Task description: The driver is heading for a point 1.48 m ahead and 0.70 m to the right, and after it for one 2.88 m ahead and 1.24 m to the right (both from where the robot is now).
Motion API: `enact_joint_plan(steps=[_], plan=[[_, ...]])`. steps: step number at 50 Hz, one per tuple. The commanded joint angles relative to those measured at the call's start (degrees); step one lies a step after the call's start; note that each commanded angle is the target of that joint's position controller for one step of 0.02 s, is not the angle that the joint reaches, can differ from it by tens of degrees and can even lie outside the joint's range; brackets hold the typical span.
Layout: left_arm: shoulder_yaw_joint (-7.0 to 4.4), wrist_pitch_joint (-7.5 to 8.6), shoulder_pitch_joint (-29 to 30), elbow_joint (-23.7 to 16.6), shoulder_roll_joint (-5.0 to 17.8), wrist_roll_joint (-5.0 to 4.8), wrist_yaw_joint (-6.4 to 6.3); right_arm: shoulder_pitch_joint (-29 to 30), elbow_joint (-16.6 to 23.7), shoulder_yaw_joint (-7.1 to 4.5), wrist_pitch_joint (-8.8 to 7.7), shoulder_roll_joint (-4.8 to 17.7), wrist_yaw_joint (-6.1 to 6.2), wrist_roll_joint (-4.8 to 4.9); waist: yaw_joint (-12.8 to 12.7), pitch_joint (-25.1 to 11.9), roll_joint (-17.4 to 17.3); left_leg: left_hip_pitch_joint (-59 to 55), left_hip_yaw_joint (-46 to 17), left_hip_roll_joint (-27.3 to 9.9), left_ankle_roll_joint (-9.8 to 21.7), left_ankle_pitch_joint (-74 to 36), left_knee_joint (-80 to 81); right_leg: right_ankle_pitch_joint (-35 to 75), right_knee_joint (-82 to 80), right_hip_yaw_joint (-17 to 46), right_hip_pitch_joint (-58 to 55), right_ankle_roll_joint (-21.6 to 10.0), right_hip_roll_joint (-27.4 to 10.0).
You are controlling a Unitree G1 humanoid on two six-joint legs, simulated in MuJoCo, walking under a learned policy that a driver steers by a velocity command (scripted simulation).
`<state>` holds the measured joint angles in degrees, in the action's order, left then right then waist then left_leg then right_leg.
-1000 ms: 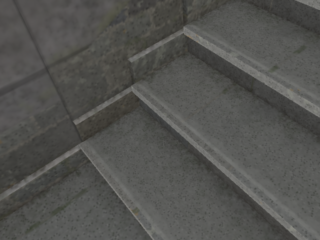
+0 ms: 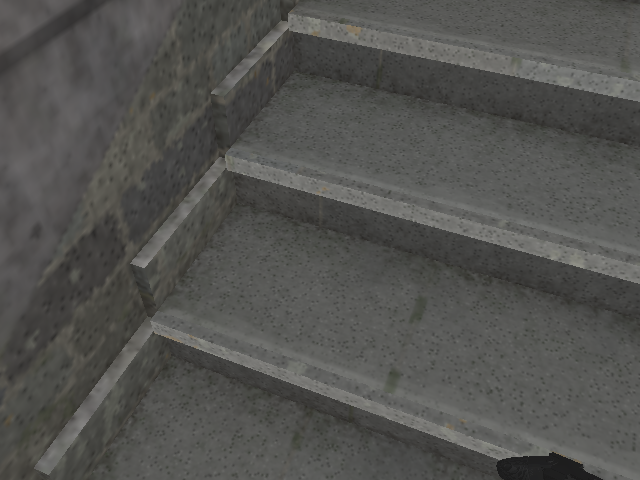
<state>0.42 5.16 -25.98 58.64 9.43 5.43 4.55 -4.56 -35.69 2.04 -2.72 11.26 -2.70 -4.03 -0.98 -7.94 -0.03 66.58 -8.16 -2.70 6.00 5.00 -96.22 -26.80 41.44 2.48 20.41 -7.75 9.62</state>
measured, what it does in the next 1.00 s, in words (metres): climbs, turning right: left foot 0.15 m higher, then right foot 0.15 m higher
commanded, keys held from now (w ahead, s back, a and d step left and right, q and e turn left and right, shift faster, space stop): w+e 0.98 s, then w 0.02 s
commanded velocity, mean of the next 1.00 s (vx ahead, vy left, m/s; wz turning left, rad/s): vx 0.50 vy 0.00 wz -0.60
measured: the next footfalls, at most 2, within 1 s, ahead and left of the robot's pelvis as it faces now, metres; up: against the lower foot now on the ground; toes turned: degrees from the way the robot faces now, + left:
left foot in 0.20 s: +0.40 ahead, +0.16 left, +0.15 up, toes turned -6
right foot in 0.84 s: +0.61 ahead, -0.19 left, +0.31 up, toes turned -36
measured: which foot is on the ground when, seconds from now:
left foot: up 0.00-0.18, down 0.20-0.86, up 0.88-1.00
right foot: down 0.00-0.24, up 0.26-0.82, down 0.84-1.00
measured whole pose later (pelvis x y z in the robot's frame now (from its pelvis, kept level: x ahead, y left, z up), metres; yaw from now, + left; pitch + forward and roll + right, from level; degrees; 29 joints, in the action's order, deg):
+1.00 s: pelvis +0.58 -0.09 +0.27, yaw -37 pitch +5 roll -3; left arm -2.8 2.8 -11.6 55.2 12.7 1.0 3.0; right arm -18.8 -56.7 -1.9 -6.6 13.6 -6.2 -4.2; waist -0.8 -7.5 -2.9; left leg 37.6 -9.4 -0.2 4.3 3.5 -104.1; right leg -24.6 56.3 -6.2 37.7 -7.2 7.5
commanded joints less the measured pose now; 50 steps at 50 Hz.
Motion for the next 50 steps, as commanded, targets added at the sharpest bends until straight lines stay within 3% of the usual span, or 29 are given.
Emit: enact_joint_plan(steps=[1, 4, 6, 7, 8, 9, 10, 11, 12, 13, 14, 15, 17, 18, 20, 23, 25, 31, 34, 35, 38, 40, 42, 43, 44, 45, 46, 48, 50], plan=[[0.16, 3.04, -2.51, -2.93, 3.59, -0.30, -0.15, 3.98, 3.09, 0.92, 0.23, 1.02, 0.63, -0.41, -0.46, 2.90, 3.71, 2.96, 6.88, 0.40, -2.99, 10.60, -0.71, 32.49, -12.02, 18.78, -9.03, -7.53, -13.47], [-0.33, 2.27, -17.00, 2.74, 3.44, 0.29, -1.27, 17.28, 6.45, 2.46, -1.48, 0.12, 1.62, 0.37, -7.19, 8.97, 7.61, 34.67, -0.12, 0.84, -0.09, 29.53, -10.85, 32.88, -7.16, 29.39, -37.81, -8.95, -21.46], [-0.21, 1.24, -20.71, 4.41, 1.53, 1.56, -1.56, 27.81, 9.57, 3.57, -3.02, -2.09, 1.65, 0.48, -8.45, 10.04, 3.48, 39.10, 2.88, 0.57, 0.81, 32.98, -2.14, 26.48, -10.46, 31.02, -39.81, -7.10, -20.16], [-0.37, 0.98, -16.10, 3.32, 0.74, 1.65, -1.37, 33.00, 11.13, 3.63, -2.63, -2.12, 1.82, 0.83, -7.66, 11.74, 2.41, 27.18, 6.59, -0.95, 1.19, 28.11, 8.44, 25.94, -17.34, 28.74, -27.44, -7.04, -18.98], [-1.42, 0.19, 0.04, -2.60, 3.70, -0.78, 0.72, 37.40, 13.57, 4.56, -0.80, -4.40, 0.41, 0.63, -1.95, 11.66, 0.75, -11.29, 13.54, -0.36, 0.68, 26.77, 29.14, 22.52, -34.66, 23.47, 6.97, -7.63, -16.82], [-1.96, 0.99, -2.66, -3.49, 6.75, -0.74, 1.27, 36.27, 13.56, 4.54, -0.06, -6.88, -1.43, 2.97, -0.97, 11.52, 10.41, -39.69, 20.38, 3.73, -4.39, 10.53, 18.80, 39.13, -39.26, 25.14, 30.41, -12.27, -18.16], [-3.03, 1.92, 3.52, -7.65, 11.28, -1.23, 1.98, 25.79, 10.65, 2.17, -0.23, -1.68, -2.04, 4.55, 6.51, 8.69, 10.77, -50.11, 18.30, 7.32, -4.30, 6.75, 19.81, 67.54, -31.19, 20.61, 27.67, -8.60, -18.53], [-4.90, 3.07, 6.60, -10.39, 15.45, -4.10, 2.89, 8.68, 5.45, -1.44, -1.02, 7.80, -1.73, 5.20, 14.34, -1.70, 4.05, -61.06, 16.80, 10.84, -2.41, 5.08, 34.61, 90.75, -15.42, 13.60, 19.27, -3.00, -13.48], [-2.53, 4.70, -2.35, -10.72, 6.12, -1.85, 2.90, -8.85, 0.24, -2.59, -1.90, 10.09, -0.64, 2.29, 13.09, -26.18, -14.83, -89.58, -13.08, -5.47, 11.20, -7.94, 38.69, 67.41, 10.70, 16.89, 31.08, 1.42, -7.68], [-3.85, 3.54, -5.04, -5.95, 6.33, -3.29, 3.70, -28.95, -7.80, -2.11, -0.76, 11.16, -1.30, -1.18, 15.21, -33.21, -20.02, -89.45, -41.58, -17.91, 17.68, -5.49, 55.61, 13.65, 34.15, 15.41, 28.21, 2.09, 0.76], [-5.60, 1.20, -1.33, -4.22, 7.13, -4.64, 3.47, -35.48, -11.50, -3.09, -1.15, 12.83, -0.26, -1.83, 16.92, -17.12, -12.01, -74.68, -50.17, -19.00, 16.13, 9.28, 66.30, 20.74, 59.86, 19.10, 33.73, 2.44, 0.15], [-4.84, 0.48, 2.17, -4.36, 3.03, -4.56, 2.67, -28.48, -13.84, -2.92, -2.24, 12.98, 1.27, 2.62, 11.21, -2.91, -11.94, -57.94, -44.02, -18.34, 12.05, 27.44, 70.42, 29.62, 68.12, 13.89, 40.83, 2.73, -5.48], [-4.26, -0.09, 1.52, -1.83, -0.42, -1.30, -0.37, -8.04, -14.77, -0.11, -2.72, -1.11, 0.77, 4.59, 2.09, -2.37, -0.43, -43.00, -23.61, -17.49, 11.40, 21.58, 67.22, 33.78, 69.53, 10.22, 37.21, 0.40, -9.92], [-3.97, -0.95, 3.84, -1.95, -0.64, -1.68, -0.57, -3.71, -15.94, 1.66, -2.33, -9.25, 0.22, 3.95, -0.48, -3.74, 3.90, -40.96, -18.00, -17.42, 10.51, 16.67, 69.42, 33.09, 69.57, 8.47, 36.46, -1.78, -11.76], [-3.30, -1.86, 7.36, -3.80, -3.17, -2.94, -0.11, -2.12, -18.37, 1.84, -3.11, -12.87, 1.34, 3.00, -4.32, -0.68, 1.85, -38.26, -7.33, -14.27, 8.09, 9.34, 73.91, 30.23, 69.57, 7.14, 38.66, -5.31, -14.44], [-2.76, -3.47, 14.76, -7.28, -2.01, -5.11, 1.86, -6.57, -20.12, -0.58, -4.55, -6.83, 0.34, 1.44, -2.97, 2.68, -0.89, -40.56, 10.48, -9.69, 6.44, 8.77, 77.76, 20.69, 65.04, 3.68, 43.87, -6.50, -15.80], [-3.04, -3.84, 16.90, -7.69, 1.13, -4.36, 2.16, -7.76, -20.15, 0.08, -5.46, -7.25, 0.66, 0.83, -2.53, 1.60, -2.21, -43.36, 11.09, -11.58, 6.97, 9.72, 81.67, 22.24, 67.43, 2.97, 46.43, -5.02, -16.33], [0.30, -2.93, 28.48, -12.84, -1.91, -5.42, 0.09, -28.78, -29.81, 1.38, -4.83, -5.45, 1.35, -3.75, 3.95, 6.10, -3.38, -66.72, 12.77, -14.16, 7.99, 6.32, 84.04, 19.37, 75.54, 2.64, 72.74, -9.32, -15.68], [1.14, -4.03, 41.49, -19.46, -0.65, -5.84, 0.30, -36.27, -33.57, 2.23, -4.11, -4.82, -0.92, -6.94, 5.86, 7.45, -0.49, -71.43, 15.08, -16.32, 8.13, 2.03, 88.95, 23.70, 63.53, -2.66, 74.61, -10.59, -18.88], [1.29, -4.92, 41.66, -19.66, -0.41, -5.42, 0.41, -34.45, -32.68, 1.88, -3.93, -3.07, -1.09, -6.96, 5.25, 7.59, -2.73, -70.34, 18.67, -14.09, 7.45, 0.53, 88.96, 21.66, 61.77, -5.49, 72.91, -10.17, -18.76], [1.80, -8.42, 47.36, -22.87, -1.08, -3.90, 2.34, -28.79, -29.27, 1.52, -3.41, 0.13, -2.81, -1.00, 2.95, 8.34, -4.62, -51.42, 25.41, -15.51, 9.07, -23.87, 96.50, 7.59, 46.54, -16.76, 37.05, -5.41, -13.43], [0.20, -6.44, 39.12, -20.53, 1.24, -5.77, 2.15, -28.61, -28.48, -0.14, -5.58, 7.07, -2.64, -0.15, -1.69, 7.29, -10.86, -64.67, 25.86, -18.47, 7.21, -75.42, 85.12, 2.98, 34.51, -17.05, 27.74, -3.49, -6.86], [-1.67, -4.64, 23.72, -17.69, 4.67, -6.16, 0.77, -26.19, -28.85, -2.85, -6.74, 14.62, -3.15, -0.41, -8.19, 1.72, -16.10, -65.74, 25.90, -17.48, 3.86, -87.97, 71.25, 14.12, 20.50, -14.31, 6.11, -5.75, -2.18], [-2.18, -4.37, 14.08, -14.99, 7.94, -6.02, -0.45, -30.65, -26.95, -2.11, -7.60, 8.53, -3.19, -2.49, -6.42, -12.29, -5.49, -44.53, 22.54, -13.53, -1.22, -65.28, 52.96, 39.47, 24.00, 2.09, -23.89, -12.42, -7.43], [-2.85, -5.77, 0.11, -10.68, 11.24, -3.52, -1.64, -31.40, -25.66, -2.81, -7.16, 8.56, -5.63, -2.20, -9.56, -18.16, 1.61, -31.41, 15.76, -3.29, -5.27, -12.88, 37.39, 35.77, 1.70, 29.23, -35.84, -18.69, -14.82], [-5.80, -5.72, -8.32, -5.24, 17.33, -3.24, -1.80, -22.16, -22.02, -4.80, -5.14, 8.03, -7.01, 1.03, -11.34, -11.94, 4.41, -24.09, 3.30, 4.70, -5.92, 1.87, 9.78, 23.83, -12.73, 42.12, -27.29, -16.12, -19.66], [-7.22, -3.80, -5.51, -3.70, 18.75, -3.65, -2.52, -21.25, -20.96, -4.71, -4.46, 3.30, -6.18, 1.78, -8.58, -5.49, 3.54, -16.03, -4.32, 4.86, -5.66, -1.67, -5.58, 21.42, -14.22, 39.54, -20.04, -12.71, -20.72], [-4.80, -1.12, 6.83, -2.55, 7.85, -4.83, -2.01, -16.03, -18.80, -3.58, -4.55, -0.88, -3.81, -1.34, -2.84, 2.27, -0.57, -8.97, -5.36, 4.59, -2.07, -2.00, -19.65, 11.22, -12.23, 32.83, -3.50, -11.69, -18.05], [-1.88, -0.76, 16.65, -3.02, -0.26, -3.61, -1.05, -12.30, -14.65, -2.16, -3.89, -3.50, -2.26, 1.03, 3.86, 1.69, -1.17, -3.93, -4.84, 4.11, 2.79, -0.38, -24.33, 13.11, -15.27, 26.78, 4.82, -11.48, -16.94]])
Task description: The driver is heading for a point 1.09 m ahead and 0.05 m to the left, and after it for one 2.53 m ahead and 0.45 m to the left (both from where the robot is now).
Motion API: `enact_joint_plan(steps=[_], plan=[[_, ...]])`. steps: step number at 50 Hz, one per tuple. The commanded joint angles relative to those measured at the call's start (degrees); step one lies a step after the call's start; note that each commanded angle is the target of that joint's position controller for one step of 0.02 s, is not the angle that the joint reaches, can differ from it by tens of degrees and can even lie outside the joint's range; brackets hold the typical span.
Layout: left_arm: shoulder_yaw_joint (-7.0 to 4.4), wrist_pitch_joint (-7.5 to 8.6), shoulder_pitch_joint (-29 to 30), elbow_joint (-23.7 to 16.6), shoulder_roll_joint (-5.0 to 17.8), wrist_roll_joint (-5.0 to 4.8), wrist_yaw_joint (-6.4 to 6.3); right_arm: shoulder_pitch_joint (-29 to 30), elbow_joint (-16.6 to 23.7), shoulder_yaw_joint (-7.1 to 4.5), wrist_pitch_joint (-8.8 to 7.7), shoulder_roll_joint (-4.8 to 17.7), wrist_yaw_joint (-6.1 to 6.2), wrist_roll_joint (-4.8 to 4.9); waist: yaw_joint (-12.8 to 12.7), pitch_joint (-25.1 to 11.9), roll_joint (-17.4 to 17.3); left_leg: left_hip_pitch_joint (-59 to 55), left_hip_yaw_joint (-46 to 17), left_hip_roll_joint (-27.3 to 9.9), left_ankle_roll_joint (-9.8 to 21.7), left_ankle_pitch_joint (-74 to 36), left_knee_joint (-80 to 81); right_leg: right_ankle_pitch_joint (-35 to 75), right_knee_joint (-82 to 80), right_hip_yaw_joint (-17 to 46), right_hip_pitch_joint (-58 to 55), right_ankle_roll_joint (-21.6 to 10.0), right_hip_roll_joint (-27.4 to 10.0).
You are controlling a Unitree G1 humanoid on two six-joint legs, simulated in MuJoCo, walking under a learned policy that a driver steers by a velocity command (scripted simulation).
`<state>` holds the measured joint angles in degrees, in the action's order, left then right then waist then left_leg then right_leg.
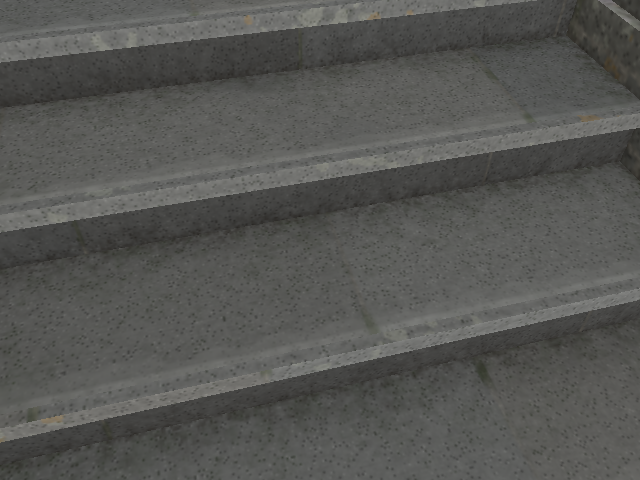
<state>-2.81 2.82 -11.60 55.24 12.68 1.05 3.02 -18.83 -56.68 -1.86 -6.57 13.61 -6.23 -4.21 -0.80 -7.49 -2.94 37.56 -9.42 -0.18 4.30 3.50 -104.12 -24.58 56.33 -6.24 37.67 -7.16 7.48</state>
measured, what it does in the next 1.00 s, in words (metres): climbs: left foot 0.15 m higher, then right foot 0.15 m higher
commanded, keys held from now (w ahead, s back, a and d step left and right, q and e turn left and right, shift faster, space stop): w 0.60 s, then no key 0.40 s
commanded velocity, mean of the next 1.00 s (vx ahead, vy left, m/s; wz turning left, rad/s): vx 0.40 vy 0.00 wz -0.13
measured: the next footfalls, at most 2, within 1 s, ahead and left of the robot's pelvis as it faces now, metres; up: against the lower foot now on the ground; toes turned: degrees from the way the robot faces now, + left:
left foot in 0.34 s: +0.38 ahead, +0.16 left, +0.15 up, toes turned -4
right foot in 0.90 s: +0.76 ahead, -0.09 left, +0.31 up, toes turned -11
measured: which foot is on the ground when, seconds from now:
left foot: up 0.00-0.32, down 0.34-0.94, up 0.96-1.00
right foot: down 0.00-0.38, up 0.40-0.88, down 0.90-1.00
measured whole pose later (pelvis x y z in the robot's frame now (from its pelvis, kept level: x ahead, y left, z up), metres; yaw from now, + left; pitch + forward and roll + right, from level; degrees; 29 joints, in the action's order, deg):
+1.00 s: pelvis +0.57 +0.00 +0.26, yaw -5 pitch +1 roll -2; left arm -0.3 0.9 -2.7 42.3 6.6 0.5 -0.7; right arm -24.9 -55.9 -2.5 -5.7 9.0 -0.3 1.9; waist 0.3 5.2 -0.8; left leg 14.2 -3.9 -1.6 0.1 15.9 -66.7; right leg -18.8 66.7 -10.8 49.4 -7.9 0.1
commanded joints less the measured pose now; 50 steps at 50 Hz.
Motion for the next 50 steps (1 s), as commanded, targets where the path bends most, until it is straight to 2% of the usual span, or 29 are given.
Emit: enact_joint_plan(steps=[1, 3, 5, 8, 10, 12, 13, 16, 17, 18, 19, 20, 21, 22, 25, 27, 28, 30, 31, 35, 37, 40, 42, 45, 46, 47, 48, 49, 50], plan=[[2.09, 1.78, 0.91, 2.44, -4.52, 2.54, 1.10, 0.51, 6.11, 2.08, 1.41, -4.57, 1.47, 0.64, 5.33, 2.10, -1.48, 28.19, -1.62, 0.63, 5.08, -0.51, -15.78, 10.92, -31.01, 32.28, -11.66, -10.84, -14.33], [1.51, 3.56, 2.67, 2.27, -1.69, 2.12, 1.12, 0.24, 6.70, 1.96, 3.03, -2.80, 0.73, 0.52, 6.99, 4.29, 1.31, 26.56, 3.20, -1.53, 4.37, 4.13, -7.43, 8.06, -33.66, 21.91, -5.75, -7.81, -11.72], [1.89, 3.98, -8.37, 5.43, -0.21, 4.04, 0.18, 4.78, 8.16, 2.49, 2.89, -2.40, 0.20, 1.52, 2.98, 6.57, 7.44, 31.76, 6.82, -0.91, 4.29, 8.21, -20.54, 9.11, -35.40, 21.32, -7.77, -8.22, -11.71], [2.80, 3.48, -17.14, 9.48, 0.96, 7.50, 0.06, 15.89, 15.24, 4.22, 2.72, -2.04, 2.45, 2.55, 1.01, 9.42, 1.11, 49.60, 1.48, -4.04, 6.22, 9.99, -15.64, 13.37, -35.73, 25.72, -24.39, -5.87, -17.81], [4.08, 3.48, -20.11, 10.51, 1.39, 7.34, 1.53, 24.77, 20.58, 4.41, 3.19, -0.62, 3.61, 3.13, -0.77, 10.09, 2.55, 42.60, 4.99, -7.32, 4.24, 1.40, 4.87, 9.54, -40.84, 22.71, -20.26, -5.70, -16.76], [5.44, 3.45, -11.88, 4.05, 1.33, 4.04, 3.69, 26.65, 21.66, 5.56, 4.57, -3.38, 2.12, 1.92, 1.16, 10.50, 9.46, 6.95, 14.07, -5.45, 2.17, 0.86, 14.42, 16.97, -53.04, 17.40, 5.01, -8.65, -16.95], [4.76, 3.78, -12.23, 3.32, 5.77, 2.74, 4.15, 25.54, 22.49, 5.50, 5.19, -2.84, 1.07, 2.63, 3.32, 7.56, 11.26, -3.21, 16.71, -1.11, 0.13, 1.40, 14.04, 40.16, -51.00, 15.94, 6.96, -10.65, -17.28], [0.39, 4.95, -17.36, 4.67, 16.54, -1.24, 3.23, 21.86, 24.28, 3.17, 6.28, 3.81, 0.28, 2.20, 5.63, 4.58, 13.01, 2.76, 22.04, 5.59, -1.75, 13.75, 41.22, 89.90, -38.91, 14.01, -31.46, -8.49, -21.76], [-0.64, 4.57, -18.43, 6.00, 16.22, -0.73, 4.07, 16.64, 23.16, 1.97, 5.59, 5.60, 0.76, 2.74, 6.26, 0.83, 16.40, -2.34, 20.62, 5.90, -0.17, 14.69, 45.83, 100.34, -31.12, 11.62, -37.61, -7.05, -19.85], [-0.07, 4.07, -23.16, 6.38, 9.06, 2.34, 4.45, 2.67, 18.44, 0.59, 5.01, 8.47, 1.51, 2.64, 5.49, -11.29, 8.75, -24.84, 7.91, 0.97, 6.89, -2.91, 42.21, 95.08, -15.31, 12.11, -27.46, -2.96, -17.60], [1.14, 3.19, -24.84, 6.25, 3.28, 3.65, 5.77, -11.20, 13.04, -0.23, 4.75, 9.04, 2.24, 1.97, 10.03, -18.64, -2.71, -43.29, -17.32, -6.91, 14.78, 13.55, 59.39, 57.23, -1.15, 15.72, -7.06, -1.70, -9.54], [-0.06, 2.10, -14.64, 4.85, 2.33, 2.15, 7.02, -22.35, 9.33, -0.43, 4.24, 9.35, 3.06, -0.64, 15.15, -9.75, -8.88, -39.69, -39.38, -13.28, 17.93, 35.50, 76.31, 19.46, 24.19, 21.02, 9.09, -0.32, 0.00], [-0.27, 2.79, -8.52, 1.76, 1.31, 0.00, 5.78, -19.97, 6.52, -0.38, 2.03, 8.30, 4.13, 0.05, 12.79, 2.54, -9.53, -31.04, -37.19, -12.78, 13.39, 45.29, 77.38, 21.59, 37.85, 22.12, 20.68, -1.97, -1.50], [-0.51, 3.70, -5.11, 0.54, 2.06, -0.13, 4.16, -14.14, 6.33, -0.22, 1.18, 5.95, 4.15, 1.72, 10.34, 5.15, -8.78, -23.80, -32.51, -14.21, 15.62, 38.89, 75.89, 22.18, 46.08, 21.31, 23.64, -2.86, -3.33], [1.24, 3.13, 1.04, -5.09, -1.76, 1.96, 1.38, -0.14, 3.18, 3.08, 1.38, -6.28, 4.10, 2.38, 0.88, 4.67, 3.97, -14.48, -18.24, -12.55, 12.13, 27.70, 77.82, 20.01, 48.29, 19.31, 24.33, -6.42, -6.16], [2.49, 1.56, -0.09, -5.76, -3.69, 1.59, 1.13, 2.18, 0.90, 4.02, 0.88, -7.50, 4.80, 2.16, -1.90, 6.41, 1.29, -13.16, -10.41, -10.64, 10.45, 24.35, 82.44, 14.40, 49.40, 16.40, 30.14, -7.20, -7.55], [3.07, 1.56, 3.06, -7.62, -2.88, 1.93, 1.02, 0.54, -0.56, 4.19, 0.76, -6.85, 4.84, -0.14, -1.71, 6.60, 2.84, -12.54, -7.57, -9.34, 8.80, 23.27, 84.23, 17.88, 45.14, 14.38, 30.71, -7.65, -9.16], [2.89, 1.12, 8.34, -9.19, 0.23, 1.64, 1.86, 3.31, 2.28, 3.38, -0.04, -3.19, 3.67, -1.46, -1.04, 6.55, -0.23, -5.36, -0.04, -7.42, 7.95, 18.04, 89.94, 20.59, 36.40, 6.88, 22.05, -6.27, -12.38], [2.52, -0.04, 5.22, -11.78, -1.85, 1.06, -0.16, -2.82, -0.18, 2.24, -1.37, -3.07, 6.44, 5.51, -3.94, 11.42, 2.72, -4.46, -1.56, -8.62, 6.25, 9.16, 91.62, 24.00, 30.48, 5.66, 14.88, 1.36, -12.05], [2.38, -0.61, 12.50, -14.84, -4.66, 1.44, -2.88, -16.79, -2.07, 0.52, -2.42, 1.32, 10.07, 2.90, 1.75, 12.47, -1.46, -35.25, -6.07, -14.03, 9.36, -13.16, 89.66, 10.31, 45.70, 3.25, 39.50, 4.86, -10.33], [2.46, -0.84, 17.24, -18.19, -3.41, 2.59, -3.41, -20.03, -2.42, -0.64, -1.54, 2.87, 10.63, 3.37, 3.33, 12.32, -0.70, -45.30, -3.55, -13.34, 9.12, -11.50, 90.38, 1.02, 44.87, 2.67, 46.59, 5.22, -11.35], [3.38, -1.37, 21.08, -22.08, -5.32, 1.71, -3.08, -23.40, -3.20, -0.49, 1.47, -2.05, 11.31, 3.79, 4.52, 13.45, -3.46, -49.73, 1.30, -12.42, 7.93, -17.59, 91.21, 0.06, 38.24, 2.07, 45.82, 4.75, -12.84], [4.89, -1.96, 24.49, -24.77, -7.90, -0.72, -2.57, -22.18, -3.17, -0.30, 2.33, -3.20, 10.61, 4.50, 5.42, 13.29, -2.64, -42.51, 5.71, -13.57, 7.05, -31.30, 98.09, -2.24, 18.94, -0.47, 27.11, 1.77, -13.12], [2.15, -1.70, 0.01, -18.69, -3.62, -3.20, -3.74, -15.36, -1.56, -0.79, 0.36, 4.58, 8.28, 5.36, -7.31, -2.71, -9.58, -35.95, 11.13, -14.35, 2.03, -79.07, 79.27, 10.54, 2.70, -4.85, -17.73, -3.47, -3.24], [0.37, -1.20, -10.80, -14.37, -0.04, -2.04, -4.36, -14.11, -0.38, -1.68, -1.05, 5.64, 6.81, 7.84, -11.34, -10.82, -10.48, -25.63, 11.89, -9.21, -2.07, -64.78, 63.56, 16.46, -0.07, 9.12, -33.26, -5.75, -8.19], [-1.74, -0.92, -16.13, -13.28, 7.24, -0.01, -4.35, -17.62, 3.13, -1.61, -1.53, 5.24, 5.42, 9.54, -12.00, -18.98, 9.00, -13.21, 11.44, 0.19, -5.53, -24.54, 40.19, 37.52, -12.72, 35.40, -45.23, -13.86, -24.18], [-1.70, -1.94, -11.83, -12.94, 7.40, -0.01, -4.45, -14.86, 3.24, -2.66, -1.75, 5.28, 4.97, 6.74, -8.03, -24.86, 15.97, -16.42, 7.40, 6.55, -4.80, 15.73, 19.38, 47.94, -29.43, 50.49, -39.11, -14.90, -27.71], [-1.75, -1.71, -3.29, -13.38, 7.85, -0.34, -4.05, -14.17, 4.82, -2.65, -0.55, 0.88, 4.83, 6.16, -1.81, -20.77, 11.35, -13.34, 2.34, 2.75, -4.08, 15.27, 9.55, 37.03, -30.62, 46.87, -31.25, -14.55, -28.17], [-1.03, -1.73, 1.85, -13.24, 3.67, -0.33, -4.13, -11.79, 5.90, -2.15, 1.19, -0.82, 5.69, 4.81, -0.13, -13.32, 3.16, -10.89, 4.50, 0.13, -3.32, 13.60, 8.99, 18.79, -30.54, 42.60, -23.20, -12.45, -26.27]])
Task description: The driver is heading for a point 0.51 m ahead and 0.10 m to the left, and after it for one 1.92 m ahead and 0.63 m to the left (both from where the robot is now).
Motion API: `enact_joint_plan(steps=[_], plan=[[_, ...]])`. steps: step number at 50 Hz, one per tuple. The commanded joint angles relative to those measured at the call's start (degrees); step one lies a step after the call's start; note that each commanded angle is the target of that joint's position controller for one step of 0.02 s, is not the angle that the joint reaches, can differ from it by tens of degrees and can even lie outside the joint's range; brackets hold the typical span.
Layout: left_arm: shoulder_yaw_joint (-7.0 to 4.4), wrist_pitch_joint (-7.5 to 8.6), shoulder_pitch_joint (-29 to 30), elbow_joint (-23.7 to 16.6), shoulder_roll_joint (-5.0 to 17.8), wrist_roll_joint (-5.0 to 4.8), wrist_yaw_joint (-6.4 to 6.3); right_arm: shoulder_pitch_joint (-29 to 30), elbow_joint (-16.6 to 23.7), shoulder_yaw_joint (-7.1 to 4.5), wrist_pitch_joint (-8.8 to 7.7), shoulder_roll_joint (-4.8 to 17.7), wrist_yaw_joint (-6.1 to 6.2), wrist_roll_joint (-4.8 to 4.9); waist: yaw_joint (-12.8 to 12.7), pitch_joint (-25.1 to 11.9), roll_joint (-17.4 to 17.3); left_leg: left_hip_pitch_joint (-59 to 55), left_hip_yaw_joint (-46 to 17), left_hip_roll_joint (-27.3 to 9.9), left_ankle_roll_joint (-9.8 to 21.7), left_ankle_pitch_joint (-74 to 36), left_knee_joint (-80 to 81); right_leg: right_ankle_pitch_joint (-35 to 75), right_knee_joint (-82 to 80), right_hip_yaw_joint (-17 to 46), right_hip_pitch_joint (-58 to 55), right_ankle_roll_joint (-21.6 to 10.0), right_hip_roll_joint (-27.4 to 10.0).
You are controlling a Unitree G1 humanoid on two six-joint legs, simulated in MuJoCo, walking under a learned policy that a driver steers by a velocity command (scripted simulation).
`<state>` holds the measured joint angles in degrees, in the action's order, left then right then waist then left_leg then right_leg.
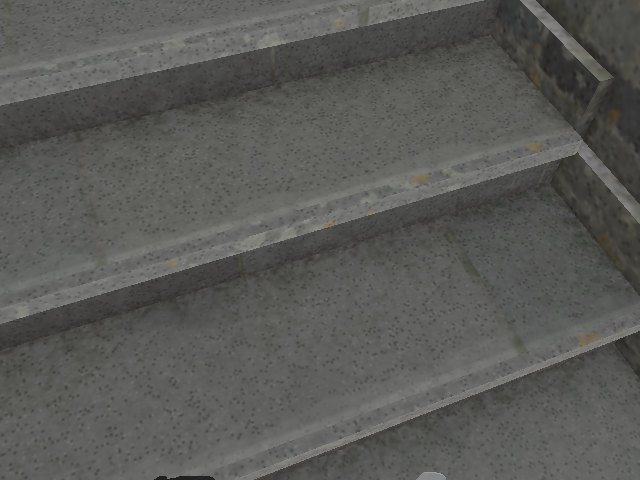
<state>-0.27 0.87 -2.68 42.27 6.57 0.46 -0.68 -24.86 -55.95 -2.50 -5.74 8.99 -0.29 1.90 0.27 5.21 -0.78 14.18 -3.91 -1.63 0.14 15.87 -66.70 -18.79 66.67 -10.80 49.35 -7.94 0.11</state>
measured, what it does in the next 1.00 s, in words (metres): climbs: left foot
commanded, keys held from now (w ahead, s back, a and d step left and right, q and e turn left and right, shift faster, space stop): no key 1.00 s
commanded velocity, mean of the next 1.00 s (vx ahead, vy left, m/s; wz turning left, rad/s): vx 0.02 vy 0.00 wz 0.00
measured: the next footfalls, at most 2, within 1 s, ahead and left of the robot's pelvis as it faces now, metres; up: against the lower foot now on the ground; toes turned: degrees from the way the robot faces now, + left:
left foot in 0.42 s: +0.14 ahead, +0.12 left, +0.00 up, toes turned +3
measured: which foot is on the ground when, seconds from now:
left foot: up 0.00-0.40, down 0.42-1.00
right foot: down 0.00-1.00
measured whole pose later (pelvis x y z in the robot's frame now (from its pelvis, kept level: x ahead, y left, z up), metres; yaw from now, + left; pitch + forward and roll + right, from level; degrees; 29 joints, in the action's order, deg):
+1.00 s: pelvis +0.14 +0.01 +0.12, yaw +0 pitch -1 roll +0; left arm -0.6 2.1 -20.1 60.9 6.7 -0.4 -3.0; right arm -20.6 -56.9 1.2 -1.4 7.6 3.4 -0.6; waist 0.4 -1.1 -0.6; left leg 5.6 2.3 -0.3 0.5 15.7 -22.0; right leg -10.9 22.2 -6.6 11.0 -3.8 1.5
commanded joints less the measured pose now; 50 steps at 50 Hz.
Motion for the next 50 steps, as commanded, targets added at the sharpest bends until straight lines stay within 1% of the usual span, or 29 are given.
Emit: enact_joint_plan(steps=[1, 2, 3, 4, 5, 6, 7, 8, 9, 10, 11, 12, 14, 17, 19, 20, 21, 22, 23, 24, 27, 29, 31, 36, 38, 41, 44, 48, 50], plan=[[-2.50, 0.49, -4.61, 1.28, 5.78, 0.34, -1.12, -1.38, 7.11, -1.02, 1.82, 2.13, 0.94, -2.99, -0.62, -15.52, -0.44, 15.42, -0.80, 0.16, 1.79, 1.81, -26.40, 3.47, -40.41, 40.74, -24.79, -8.72, -16.02], [-1.79, 0.65, -3.89, 3.31, 3.63, 0.67, -1.50, 0.39, 8.70, -1.11, 3.03, 2.17, 2.37, -3.73, 0.79, -9.72, 2.49, 19.56, -0.92, 0.81, 2.59, 3.54, -30.61, -3.75, -40.20, 36.99, -19.11, -7.93, -14.12], [-1.44, 1.10, -4.52, 4.30, 2.64, 0.93, -1.62, 1.04, 9.92, -0.80, 3.99, 1.48, 3.43, -3.80, 1.73, -7.56, 3.34, 21.82, -1.41, 0.92, 3.55, 4.76, -32.74, -6.49, -40.64, 33.41, -16.84, -7.14, -13.04], [-1.28, 1.75, -5.88, 5.59, 2.36, 1.06, -1.65, 2.13, 10.93, -0.51, 4.56, 1.20, 3.99, -3.11, 2.10, -6.04, 2.69, 23.49, -1.13, 1.36, 3.95, 4.62, -33.43, -5.51, -41.84, 30.38, -15.24, -6.48, -12.73], [-1.32, 2.21, -7.31, 7.81, 3.01, 0.98, -1.79, 4.76, 13.16, 0.51, 4.91, -0.62, 4.34, -3.18, 3.51, -4.64, 1.16, 25.79, -2.80, 1.07, 3.89, 1.76, -34.24, -2.07, -42.34, 29.00, -13.63, -5.97, -12.85], [-1.62, 2.63, -8.82, 8.85, 4.60, 0.90, -1.63, 5.10, 14.14, 1.03, 4.91, -1.03, 4.53, -2.99, 4.15, -4.73, 1.35, 27.56, -3.21, 0.68, 3.48, 0.81, -31.37, 0.36, -43.21, 25.16, -15.55, -5.40, -11.71], [-1.75, 3.10, -7.67, 7.97, 5.37, 0.90, -1.68, 4.85, 14.39, 1.13, 4.86, -0.45, 4.41, -2.93, 4.67, -5.66, 0.65, 25.47, -4.62, -0.01, 2.40, -3.14, -26.57, 3.80, -44.64, 22.13, -15.93, -4.86, -11.31], [-1.86, 3.12, -7.06, 6.81, 6.88, 0.52, -1.54, 2.74, 13.39, 0.71, 5.67, 1.98, 4.42, -2.90, 5.05, -6.04, 1.26, 23.69, -2.03, 0.34, 0.98, -2.81, -20.56, 6.27, -45.78, 18.96, -17.04, -5.84, -10.96], [-1.91, 3.08, -7.22, 6.77, 7.25, 0.10, -1.69, 4.69, 13.94, 0.36, 6.40, 3.49, 4.36, -2.78, 4.18, -4.99, 0.74, 22.75, -1.23, 0.11, -0.27, -4.04, -16.14, 6.39, -46.67, 17.52, -17.24, -6.27, -10.28], [-1.28, 3.04, -7.14, 5.86, 6.18, 0.11, -2.01, 5.69, 14.00, -0.07, 7.09, 3.96, 4.46, -2.81, 3.45, -6.39, 0.84, 21.39, -1.48, -0.44, -1.09, -4.21, -14.34, 9.63, -48.05, 18.87, -19.53, -6.95, -11.57], [-1.37, 2.93, -7.60, 5.32, 6.58, -0.23, -1.95, 4.30, 12.96, -0.40, 7.61, 5.31, 4.35, -2.28, 3.19, -7.43, 0.82, 18.32, 0.77, -0.88, -1.11, -3.69, -8.34, 11.08, -49.73, 16.45, -21.02, -6.22, -11.01], [-1.76, 2.90, -8.67, 5.23, 8.02, -0.02, -1.88, 5.94, 13.39, -0.33, 8.02, 5.06, 4.38, -2.14, 2.56, -6.40, 3.21, 17.03, 1.74, -1.55, -1.24, -3.50, -3.18, 10.56, -51.04, 15.72, -21.98, -5.89, -10.98], [-2.23, 2.61, -10.12, 4.99, 8.49, 1.09, -1.67, 4.61, 11.48, 0.00, 8.91, 3.61, 4.06, -2.50, 2.04, -7.58, 5.27, 11.24, 4.54, -1.28, -0.54, -2.65, 3.91, 3.84, -51.12, 14.97, -23.78, -3.89, -10.49], [-3.05, 1.06, -13.90, 5.22, 9.36, 1.51, -1.34, 5.69, 10.91, -0.24, 9.45, 4.28, 4.05, -2.59, -1.15, -5.39, 8.67, 6.10, 6.90, 0.25, -0.38, 6.20, 17.60, -3.24, -52.52, 16.68, -27.34, -2.77, -11.54], [-3.16, 0.55, -15.05, 5.58, 8.78, 1.55, -1.38, 3.42, 9.60, 0.22, 8.62, 2.80, 4.46, -2.41, -0.94, -4.73, 8.44, 2.38, 8.32, 1.30, 0.15, 7.55, 29.77, -6.09, -51.03, 18.00, -29.84, -3.16, -12.03], [-2.82, -0.03, -15.12, 6.26, 7.46, 0.77, -1.36, 0.58, 7.98, 0.80, 8.08, 1.05, 4.46, -2.31, 0.10, -4.59, 7.59, -1.95, 8.63, 1.46, 0.75, 3.86, 38.83, -9.00, -49.94, 18.10, -29.40, -1.78, -11.42], [-2.73, -0.27, -16.27, 6.75, 6.46, 0.33, -1.23, 0.14, 7.45, 1.30, 7.34, 0.66, 4.49, -3.04, -0.32, -2.10, 5.13, -4.22, 5.39, 0.42, 1.47, 1.50, 45.54, -10.07, -48.92, 17.80, -27.45, 0.66, -10.05], [-2.51, -0.34, -17.64, 6.81, 4.93, -0.21, -0.91, -1.12, 7.61, 1.21, 6.18, 2.73, 4.43, -4.07, -0.86, -1.58, 0.07, -6.66, -3.31, -5.76, 2.57, 1.88, 50.27, -7.45, -45.27, 16.31, -24.42, 3.37, -8.36], [-2.11, -0.31, -18.63, 6.98, 2.72, -2.13, -0.53, 2.94, 7.60, 1.21, 5.42, 3.00, 4.30, -2.98, -3.93, 0.05, -9.87, 4.50, -8.47, -7.69, 4.79, 14.30, 52.57, 1.06, -43.57, 10.50, -29.44, 5.81, -3.21], [-2.24, -0.09, -18.31, 8.02, 4.76, -1.35, -0.38, 4.46, 7.85, 1.62, 4.59, 1.46, 3.62, -2.79, -3.44, 0.43, -7.45, 9.34, -9.83, -8.05, 4.88, 18.40, 55.57, 5.34, -41.90, 10.24, -35.94, 6.30, -3.04], [-2.76, 0.57, -18.04, 9.85, 6.48, -0.42, -0.61, 4.42, 6.75, 0.81, 3.42, 3.58, 3.37, -2.45, -2.88, -0.96, -3.60, 6.39, -3.74, -4.40, 2.80, 7.81, 53.20, 7.41, -45.65, 11.40, -41.29, 5.00, -4.31], [-2.67, 1.05, -17.79, 10.60, 5.55, -0.61, -0.79, 1.65, 5.88, 0.91, 2.81, 2.48, 3.24, -2.74, -1.50, -2.23, -0.98, 0.82, -1.02, -3.55, 2.57, -1.08, 50.48, 8.27, -47.60, 12.16, -39.26, 4.38, -5.08], [-2.22, 1.15, -18.01, 11.51, 4.53, -0.83, -1.09, -0.26, 4.82, 1.30, 3.02, 1.64, 3.22, -2.92, -0.81, -2.24, 0.51, -1.27, -0.42, -3.96, 2.96, -4.03, 49.17, 8.77, -48.22, 12.09, -38.22, 4.40, -5.38], [-1.81, 0.79, -19.21, 13.29, 4.89, -0.60, -1.47, -1.84, 3.10, 1.69, 3.53, 2.46, 3.83, -2.73, -0.20, -1.81, 0.71, -2.54, 0.41, -4.13, 2.86, -4.75, 48.65, 9.56, -48.95, 12.09, -37.69, 4.33, -5.47], [-1.55, 1.09, -19.85, 14.17, 4.86, -1.13, -2.13, -1.46, 2.59, 1.93, 3.54, 2.43, 3.87, -3.00, 0.27, -2.51, 0.68, -3.66, 0.26, -4.02, 2.99, -5.85, 48.51, 10.72, -48.74, 12.44, -37.53, 4.23, -5.49], [-1.42, 1.57, -20.60, 15.70, 4.76, -1.19, -2.52, -0.68, 2.10, 2.46, 3.86, 2.22, 4.05, -3.08, 0.48, -2.83, 0.53, -4.51, 0.43, -3.99, 3.01, -6.94, 48.09, 11.67, -49.08, 12.94, -37.77, 4.44, -6.01], [-0.97, 1.66, -20.94, 16.68, 4.30, -0.98, -2.40, -0.68, 1.13, 2.95, 4.06, 1.72, 3.92, -2.93, 0.69, -1.99, 1.12, -4.99, 0.63, -4.06, 2.95, -8.34, 48.08, 14.27, -49.34, 12.97, -37.71, 4.64, -6.35], [-1.10, 1.54, -21.02, 17.64, 4.77, -0.76, -2.41, -0.74, -0.18, 3.18, 4.07, 2.22, 3.72, -2.26, 0.46, -2.55, 0.89, -5.03, 0.82, -4.31, 3.12, -9.80, 48.09, 18.26, -48.19, 12.52, -39.16, 4.59, -6.39], [-1.05, 1.45, -21.25, 18.21, 4.46, -0.73, -2.35, -0.36, -0.64, 3.30, 4.08, 2.34, 3.70, -2.32, 0.30, -2.41, 0.61, -5.04, 0.94, -4.29, 3.15, -9.63, 48.21, 18.20, -48.28, 12.52, -39.26, 4.66, -6.45]])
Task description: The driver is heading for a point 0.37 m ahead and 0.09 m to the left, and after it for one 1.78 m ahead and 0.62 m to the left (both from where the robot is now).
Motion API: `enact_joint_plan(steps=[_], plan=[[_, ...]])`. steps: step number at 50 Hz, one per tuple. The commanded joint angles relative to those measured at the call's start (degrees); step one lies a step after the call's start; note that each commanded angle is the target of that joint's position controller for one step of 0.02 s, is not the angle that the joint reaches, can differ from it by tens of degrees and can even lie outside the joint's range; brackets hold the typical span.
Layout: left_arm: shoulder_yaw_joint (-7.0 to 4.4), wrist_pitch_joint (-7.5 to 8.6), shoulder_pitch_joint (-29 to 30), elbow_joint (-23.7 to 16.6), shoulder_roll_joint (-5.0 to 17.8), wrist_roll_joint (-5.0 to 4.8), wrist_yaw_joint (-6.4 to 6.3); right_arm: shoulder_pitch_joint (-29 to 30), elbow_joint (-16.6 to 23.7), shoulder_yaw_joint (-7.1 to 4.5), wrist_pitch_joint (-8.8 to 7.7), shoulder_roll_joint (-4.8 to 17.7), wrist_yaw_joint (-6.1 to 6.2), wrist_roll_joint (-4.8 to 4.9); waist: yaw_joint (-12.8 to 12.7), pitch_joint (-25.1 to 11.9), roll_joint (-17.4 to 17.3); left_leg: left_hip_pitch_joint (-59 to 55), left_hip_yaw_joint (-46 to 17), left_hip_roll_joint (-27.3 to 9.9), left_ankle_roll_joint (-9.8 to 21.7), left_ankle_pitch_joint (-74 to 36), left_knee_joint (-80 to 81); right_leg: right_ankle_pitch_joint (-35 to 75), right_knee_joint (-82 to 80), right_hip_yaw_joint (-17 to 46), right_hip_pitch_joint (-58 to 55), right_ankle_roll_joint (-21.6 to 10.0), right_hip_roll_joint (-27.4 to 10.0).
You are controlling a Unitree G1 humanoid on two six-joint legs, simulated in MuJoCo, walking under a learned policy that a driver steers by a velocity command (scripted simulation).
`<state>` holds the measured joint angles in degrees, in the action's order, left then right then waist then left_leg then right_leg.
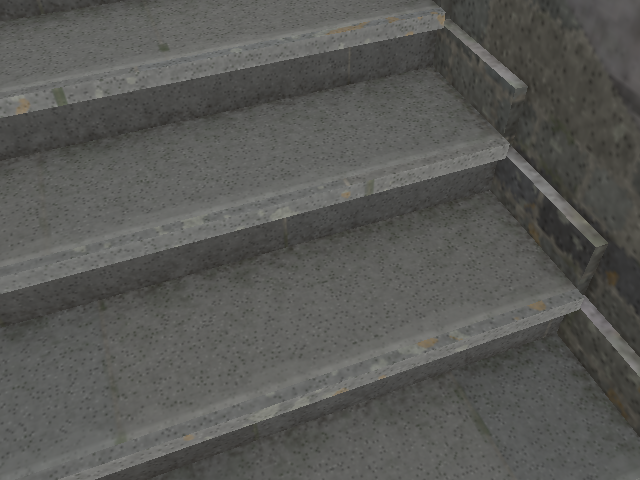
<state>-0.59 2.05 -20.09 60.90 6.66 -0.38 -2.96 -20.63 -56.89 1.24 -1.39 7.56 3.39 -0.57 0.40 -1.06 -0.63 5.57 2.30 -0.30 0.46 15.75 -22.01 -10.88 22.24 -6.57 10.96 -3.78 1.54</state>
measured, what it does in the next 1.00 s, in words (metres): climbs, turning left: right foot, then left foot 0.15 m higher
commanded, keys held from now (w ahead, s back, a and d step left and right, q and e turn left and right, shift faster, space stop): w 0.32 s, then w+q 0.68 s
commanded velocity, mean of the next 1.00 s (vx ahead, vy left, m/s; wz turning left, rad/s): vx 0.38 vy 0.00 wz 0.27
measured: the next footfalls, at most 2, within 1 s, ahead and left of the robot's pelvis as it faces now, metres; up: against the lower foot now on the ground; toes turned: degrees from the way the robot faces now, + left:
right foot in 0.34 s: +0.13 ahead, -0.11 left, +0.00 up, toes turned -4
left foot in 0.70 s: +0.38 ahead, +0.07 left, +0.15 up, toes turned +11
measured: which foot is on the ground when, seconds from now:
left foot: down 0.00-0.36, up 0.38-0.68, down 0.70-1.00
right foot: down 0.00-0.18, up 0.20-0.32, down 0.34-0.74, up 0.76-1.00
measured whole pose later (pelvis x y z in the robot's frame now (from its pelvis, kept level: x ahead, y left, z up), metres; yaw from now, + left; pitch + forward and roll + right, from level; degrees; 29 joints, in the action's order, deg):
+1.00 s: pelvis +0.40 -0.03 +0.12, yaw +17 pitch +6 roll +3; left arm 1.8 3.1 -6.1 49.7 12.4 2.7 2.8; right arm -28.0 -66.0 1.3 -4.1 6.4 -3.0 -3.8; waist 1.6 -8.5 2.0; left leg 23.6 -2.7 7.7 3.5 22.3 -39.9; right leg -8.7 105.5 8.7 66.4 -9.9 -3.9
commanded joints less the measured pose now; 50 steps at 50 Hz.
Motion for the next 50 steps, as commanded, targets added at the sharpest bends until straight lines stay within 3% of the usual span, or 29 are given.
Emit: enact_joint_plan(steps=[1, 6, 9, 11, 14, 16, 17, 18, 19, 20, 21, 23, 25, 27, 29, 31, 33, 34, 35, 36, 37, 38, 39, 40, 41, 42, 45, 47, 50], plan=[[-0.85, 0.16, -4.23, -0.06, 4.47, 0.15, -0.06, -4.93, -0.05, -0.42, -0.21, 3.83, 0.00, 0.05, 0.13, 3.46, 0.76, 3.63, -5.09, -5.07, 3.20, -5.75, 3.51, 4.82, -4.22, 8.32, -0.89, 0.26, -7.39], [-3.06, -0.77, -2.99, -2.62, 7.64, 0.40, 1.47, -6.53, 0.24, -1.31, -0.22, 5.75, -0.78, -0.78, 1.11, 10.34, 1.01, 11.21, -8.61, -4.15, 8.16, 21.75, -1.88, -30.36, -4.06, 14.68, 10.28, -4.19, -8.67], [-2.73, 0.82, 4.66, -6.83, 6.15, 0.39, 2.44, -11.48, -0.67, -1.70, -1.29, 6.86, -0.99, -0.51, 4.65, 10.32, -5.32, 1.40, -19.83, -9.36, 11.98, 24.35, 6.28, -21.32, 5.67, 9.03, 21.84, -1.99, -3.98], [-2.44, 1.74, 7.86, -9.41, 5.02, 1.70, 3.15, -15.07, -2.25, -3.45, -1.81, 10.58, -0.93, -0.23, 4.71, 11.32, -11.65, -4.34, -32.64, -18.20, 17.12, 28.91, 13.79, -13.74, 17.94, 1.31, 29.10, -0.24, -1.15], [-2.71, 2.58, 6.21, -11.02, 6.58, 1.36, 3.99, -10.31, -1.99, -4.50, -2.54, 11.67, -0.88, -0.55, 1.04, 11.23, -6.12, -2.83, -27.45, -17.64, 17.07, 15.14, 11.41, -13.60, 18.40, 3.13, 26.77, -0.36, -3.90], [-2.21, 2.89, -6.24, -8.10, 3.75, 0.86, 3.80, -2.36, -0.30, -4.20, -3.28, 9.66, -1.18, 0.13, -6.94, 7.56, -3.73, 13.14, -15.23, -11.20, 13.61, -2.35, 4.78, -8.21, 7.08, 0.00, -0.48, -1.40, 0.34], [-3.26, 2.37, -16.15, -5.00, 5.31, 1.45, 2.90, 0.74, 0.22, -4.22, -4.07, 9.49, -2.06, 0.59, -12.02, 3.99, 1.66, 23.70, -8.15, -6.59, 11.95, -19.90, -8.59, -6.68, 3.42, 1.73, -19.84, -2.46, 0.98], [-3.27, 3.07, -24.71, 0.35, 5.28, 7.31, 3.87, 1.04, 1.47, -2.17, -3.56, 4.54, -8.08, -6.80, -14.98, -5.06, 12.20, 42.37, -5.60, 1.25, 10.17, -16.39, -25.55, 4.04, 6.55, 15.78, -37.36, -9.50, -6.01], [-3.48, 2.77, -36.05, 1.74, 10.62, 8.77, 3.78, -1.57, 2.64, -2.87, -4.58, 3.17, -10.16, -4.83, -15.97, -7.30, 17.69, 55.83, -10.66, 8.47, 9.61, 6.71, -51.28, -1.10, -8.14, 47.62, -43.54, -22.56, -22.69], [-2.34, 1.74, -34.47, 4.87, 9.44, 10.54, 4.50, -2.81, -0.58, -4.77, -5.96, 6.83, -9.80, -1.48, -13.76, 4.08, 9.20, 65.25, -18.81, 6.44, 12.43, 0.84, -78.60, -17.79, -10.74, 50.48, -28.87, -21.54, -26.58], [-2.07, 1.52, -23.25, 4.44, 9.04, 9.24, 5.57, -1.46, -0.74, -4.06, -5.76, 5.88, -9.48, -0.28, -8.11, 10.52, 6.27, 73.30, -16.69, 5.52, 15.55, -2.84, -98.74, -16.31, -8.14, 41.60, -17.00, -19.70, -25.68], [3.00, 1.41, -14.26, 4.68, -0.63, 6.76, 6.38, 3.89, 4.90, -1.80, -2.59, 0.60, -9.15, -1.95, -2.17, 1.70, 2.36, 78.01, -14.27, 2.44, 21.22, -5.30, -119.78, -8.22, -6.11, 26.91, -8.90, -15.22, -23.64], [5.13, 1.71, -4.84, 3.88, -3.89, 8.83, 5.88, 6.40, 9.64, 0.62, -0.19, -4.87, -9.56, -1.27, 3.94, 0.54, -0.51, 78.67, -10.45, -0.33, 22.70, -7.02, -121.57, -3.85, -7.61, 13.01, 2.37, -9.80, -18.06], [5.24, 4.09, 2.75, 1.69, -2.15, 10.95, 5.61, 9.74, 13.54, 1.29, 0.34, -3.21, -9.38, 0.03, 7.45, 3.20, -2.44, 67.06, -3.74, -3.25, 21.38, -10.14, -108.24, -1.19, -11.96, 1.11, 18.45, -7.51, -11.28], [4.52, 6.42, -2.20, 0.84, 2.77, 10.59, 5.22, 17.31, 17.18, -0.11, -0.05, 2.73, -9.54, 1.78, 4.44, 0.44, 1.83, 51.19, 2.83, -4.54, 16.52, -20.26, -87.28, 8.28, -13.70, -5.82, 27.50, -4.84, -4.38], [3.61, 4.23, -7.52, 1.42, 8.15, 7.26, 5.34, 31.98, 21.29, 0.21, 1.53, 4.91, -8.92, 1.68, 0.13, 0.70, 4.35, 43.31, 7.94, -3.21, 11.75, -4.78, -67.15, 24.23, -22.53, -1.50, 24.31, -6.17, -11.23], [2.01, 4.68, -12.38, 1.25, 16.06, 4.07, 7.25, 24.39, 18.51, 0.05, 2.81, 2.84, -8.55, 0.43, 3.86, -0.99, 9.41, 47.31, 10.10, 0.44, 9.90, 1.27, -57.17, 84.84, -9.24, -1.09, 1.04, -5.32, -16.56], [1.19, 5.42, -11.02, 0.92, 18.06, 2.62, 7.97, 20.26, 17.62, 0.03, 3.13, 2.94, -9.23, -0.58, 4.90, -1.23, 10.73, 48.51, 9.87, 1.51, 8.81, 3.89, -52.10, 93.55, -6.13, -0.83, -7.93, -6.74, -20.52], [0.61, 5.69, -9.45, 0.60, 17.67, 2.58, 8.58, 20.17, 17.87, -0.48, 2.69, 4.18, -8.77, -0.65, 3.93, -3.56, 12.82, 48.37, 10.88, 4.95, 8.01, 8.66, -45.57, 95.96, -2.12, -1.68, -15.08, -8.31, -21.29], [0.18, 5.03, -8.95, 0.26, 17.98, 4.53, 9.54, 17.44, 17.51, -0.99, 2.55, 5.16, -7.83, -0.66, 4.28, -5.41, 12.80, 43.81, 9.19, 6.62, 9.78, 6.01, -43.28, 103.96, 3.58, -2.47, -16.22, -8.59, -21.28], [0.38, 4.73, -11.06, 0.40, 15.68, 8.41, 10.01, 8.41, 13.77, -1.82, 2.23, 7.04, -6.90, 0.30, 5.31, -11.52, 9.22, 25.48, 2.79, 6.38, 12.98, -2.65, -43.60, 106.57, 12.11, -1.44, -5.29, -7.01, -20.02], [0.34, 4.29, -9.46, -1.05, 14.51, 9.63, 10.67, -4.03, 9.06, -2.65, 2.21, 8.71, -5.71, 1.42, 9.18, -16.44, 4.96, 6.32, -8.87, 6.39, 15.64, -1.86, -38.11, 98.65, 22.78, 2.79, 11.61, -4.81, -18.51], [0.40, 3.41, -1.58, -2.45, 12.55, 8.85, 11.56, -19.15, 1.94, -3.60, 1.78, 9.32, -5.09, -0.52, 14.95, -13.65, -4.96, -5.15, -23.42, 1.93, 18.26, -2.82, -23.84, 45.71, 44.58, 3.40, 29.77, -3.10, -10.17], [0.69, 2.74, 1.67, -3.63, 8.04, 4.75, 12.47, -20.25, 3.03, -4.17, 1.56, 11.50, -5.02, -3.57, 14.43, -13.06, -11.74, -0.95, -48.42, -6.52, 24.48, 9.90, -7.22, 11.08, 77.98, 13.24, 41.04, -3.44, 0.48], [1.02, 2.82, 1.96, -4.57, 6.08, 2.70, 11.62, -14.98, 1.29, -4.77, 0.31, 11.49, -4.62, -4.71, 10.43, -6.03, -4.99, 5.94, -49.07, -7.95, 21.48, 22.40, -5.91, 13.27, 88.07, 19.97, 49.64, -5.72, -0.32], [1.65, 2.98, 5.96, -7.50, 4.30, 3.34, 9.92, -6.27, 0.32, -4.01, -0.72, 7.59, -5.43, -4.32, 5.32, -2.10, -3.26, 11.66, -42.38, -6.58, 19.36, 22.25, -5.52, 12.56, 91.36, 20.16, 53.62, -7.88, 0.55], [2.55, 1.20, 10.09, -11.79, 4.95, 4.99, 7.31, 7.34, -2.29, -0.11, -2.57, -1.78, -6.98, -2.08, -3.87, -3.51, 3.40, 19.86, -26.49, -3.68, 16.24, 6.17, -3.11, 5.24, 97.05, 16.54, 59.66, -9.19, -1.56], [2.38, 0.42, 12.00, -12.63, 7.41, 3.09, 6.07, 11.86, -0.98, -0.33, -4.50, 0.72, -7.28, -2.63, -5.33, -4.09, 3.32, 29.20, -15.63, -0.85, 14.18, 0.26, -0.63, 1.85, 88.36, 10.92, 52.81, -7.46, -4.06], [2.38, 2.22, 16.87, -15.24, 8.33, 2.11, 4.42, 8.51, 0.31, 0.04, -6.87, 5.15, -5.25, -3.73, -3.74, -6.24, -1.49, 39.61, -12.98, 1.01, 10.85, -7.29, 1.21, -3.34, 82.36, 6.67, 35.26, -3.33, -5.59]])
